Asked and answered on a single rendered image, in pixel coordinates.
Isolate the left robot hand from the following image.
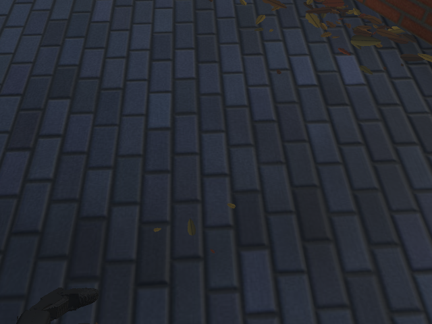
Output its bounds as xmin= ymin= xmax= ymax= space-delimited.
xmin=16 ymin=288 xmax=99 ymax=324

